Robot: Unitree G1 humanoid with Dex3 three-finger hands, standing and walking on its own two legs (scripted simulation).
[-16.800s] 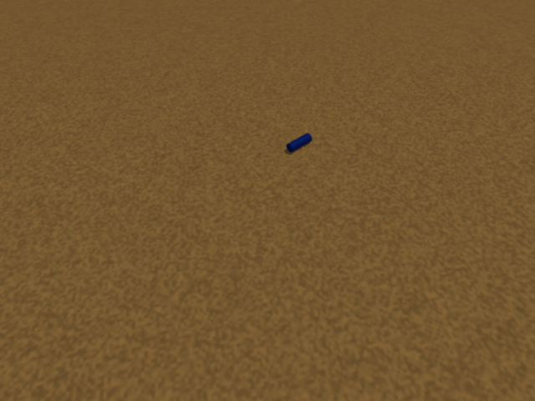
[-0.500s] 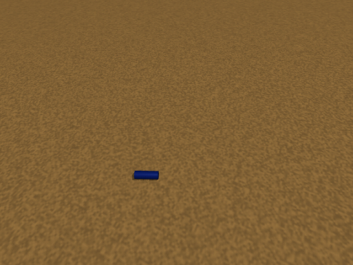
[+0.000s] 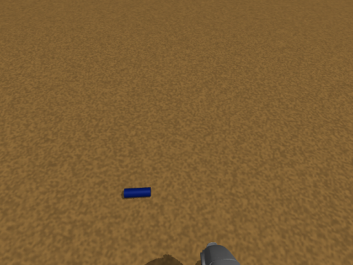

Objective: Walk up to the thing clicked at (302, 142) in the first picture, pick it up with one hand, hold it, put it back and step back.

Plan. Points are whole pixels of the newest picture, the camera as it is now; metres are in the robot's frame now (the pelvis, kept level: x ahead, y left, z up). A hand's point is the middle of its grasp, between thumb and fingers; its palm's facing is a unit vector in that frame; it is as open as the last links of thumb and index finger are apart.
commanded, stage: walk up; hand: left
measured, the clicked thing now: (137, 192) +0.61 +0.20 -0.75
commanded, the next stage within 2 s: none
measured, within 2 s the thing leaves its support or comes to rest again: neither
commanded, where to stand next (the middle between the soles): +0.20 -0.05 m, yaw +1 degrees
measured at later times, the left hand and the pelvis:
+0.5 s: hand (97, 226) +0.25 +0.22 -0.16, palm faces -0.05 -0.94 -0.34, open 7.4 cm; pelvis +0.15 -0.03 -0.02, yaw +0 degrees
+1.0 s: hand (93, 257) +0.18 +0.22 -0.17, palm faces -0.04 -0.91 -0.41, open 7.4 cm; pelvis +0.13 -0.05 -0.03, yaw -1 degrees
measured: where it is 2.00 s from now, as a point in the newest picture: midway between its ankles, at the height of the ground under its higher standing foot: outside the picture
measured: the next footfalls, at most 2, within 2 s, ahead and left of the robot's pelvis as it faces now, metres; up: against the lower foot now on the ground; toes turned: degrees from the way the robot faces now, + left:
right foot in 0.14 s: +0.19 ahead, -0.15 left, +0.00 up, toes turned -3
left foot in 0.52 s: +0.21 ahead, +0.08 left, +0.00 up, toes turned -2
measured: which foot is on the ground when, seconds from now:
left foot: down 0.00-0.18, up 0.20-0.50, down 0.52-1.00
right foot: up 0.00-0.12, down 0.14-0.54, up 0.56-0.80, down 0.82-1.00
